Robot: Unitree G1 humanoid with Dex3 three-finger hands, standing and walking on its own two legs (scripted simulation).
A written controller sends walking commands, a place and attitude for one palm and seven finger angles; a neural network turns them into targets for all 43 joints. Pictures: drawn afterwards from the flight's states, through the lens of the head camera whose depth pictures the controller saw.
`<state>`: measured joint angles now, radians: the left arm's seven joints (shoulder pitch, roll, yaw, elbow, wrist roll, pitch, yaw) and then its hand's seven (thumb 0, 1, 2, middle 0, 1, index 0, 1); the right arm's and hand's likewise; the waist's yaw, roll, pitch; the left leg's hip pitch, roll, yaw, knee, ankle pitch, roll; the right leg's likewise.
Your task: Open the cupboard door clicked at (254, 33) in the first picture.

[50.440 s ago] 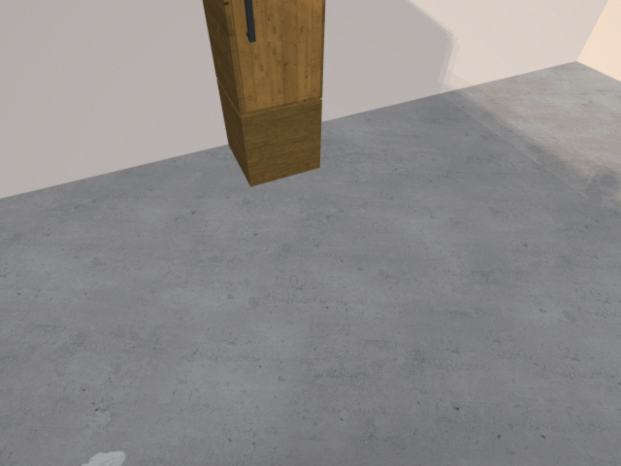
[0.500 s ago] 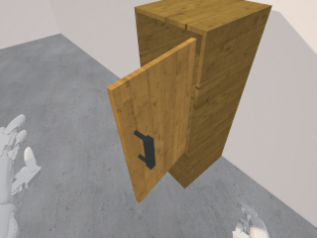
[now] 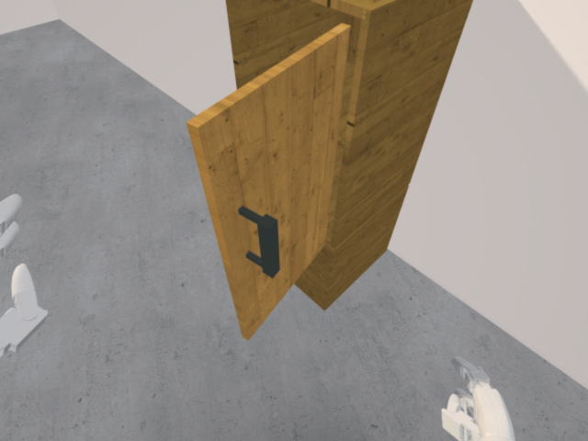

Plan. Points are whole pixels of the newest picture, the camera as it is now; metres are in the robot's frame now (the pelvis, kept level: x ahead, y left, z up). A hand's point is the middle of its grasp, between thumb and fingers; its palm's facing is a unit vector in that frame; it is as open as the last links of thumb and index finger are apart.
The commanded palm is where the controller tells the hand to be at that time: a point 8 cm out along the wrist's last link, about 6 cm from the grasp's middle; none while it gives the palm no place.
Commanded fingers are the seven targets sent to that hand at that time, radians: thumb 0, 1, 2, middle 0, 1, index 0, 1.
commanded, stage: step back with the hand held close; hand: left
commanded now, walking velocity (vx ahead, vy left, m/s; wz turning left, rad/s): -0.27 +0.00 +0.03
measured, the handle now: (259, 242) +0.41 +0.09 +0.01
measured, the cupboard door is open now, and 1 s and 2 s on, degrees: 100 100 100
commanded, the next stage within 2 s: stop stepping back and stand still in 0.80 s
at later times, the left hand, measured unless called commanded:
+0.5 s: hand out of the picture +0.12 +0.27 +0.17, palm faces +0.48 -0.72 -0.51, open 7.4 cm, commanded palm +0.05 +0.31 +0.18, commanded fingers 0.00 0.90 0.90 -0.20 -0.30 -0.20 -0.30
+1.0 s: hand out of the picture +0.03 +0.25 +0.17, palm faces +0.45 -0.80 -0.41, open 7.4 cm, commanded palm -0.03 +0.29 +0.18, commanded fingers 0.00 0.90 0.90 -0.20 -0.30 -0.20 -0.30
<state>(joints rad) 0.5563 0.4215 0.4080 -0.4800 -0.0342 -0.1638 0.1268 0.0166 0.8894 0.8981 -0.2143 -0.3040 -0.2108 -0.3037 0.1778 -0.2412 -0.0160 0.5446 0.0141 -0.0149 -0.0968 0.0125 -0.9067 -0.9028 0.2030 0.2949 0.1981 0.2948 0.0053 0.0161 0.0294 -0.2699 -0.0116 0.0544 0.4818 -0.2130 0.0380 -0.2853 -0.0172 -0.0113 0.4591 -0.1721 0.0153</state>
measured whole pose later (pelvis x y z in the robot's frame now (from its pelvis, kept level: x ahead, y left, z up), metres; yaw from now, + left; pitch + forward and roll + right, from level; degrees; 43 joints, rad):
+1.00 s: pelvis -0.17 -0.01 +0.00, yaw +0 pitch +3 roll -3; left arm 0.52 0.41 0.41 -0.57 -0.05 -0.20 0.16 0.02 0.89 0.90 -0.21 -0.30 -0.21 -0.30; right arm 0.14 -0.15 0.02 0.62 -0.02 -0.16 -0.06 0.01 -0.90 -0.90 0.21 0.30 0.20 0.30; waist 0.03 -0.01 -0.01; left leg -0.42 0.05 0.03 0.35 0.01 0.03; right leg -0.24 0.05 -0.01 0.75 -0.51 0.00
